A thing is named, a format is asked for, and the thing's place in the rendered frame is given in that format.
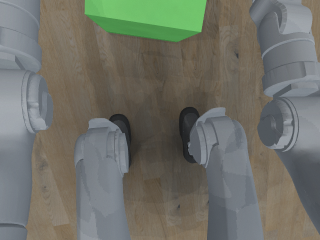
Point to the right robot upper arm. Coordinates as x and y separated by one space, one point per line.
291 126

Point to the carton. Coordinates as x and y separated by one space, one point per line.
166 20

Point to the left robot upper arm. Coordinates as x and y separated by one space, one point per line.
26 107

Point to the left robot thigh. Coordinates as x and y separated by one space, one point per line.
100 209

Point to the robot left forearm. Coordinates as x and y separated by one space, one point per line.
19 34

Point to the robot right forearm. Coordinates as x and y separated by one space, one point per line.
291 67

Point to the robot left shin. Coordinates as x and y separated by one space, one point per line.
93 123

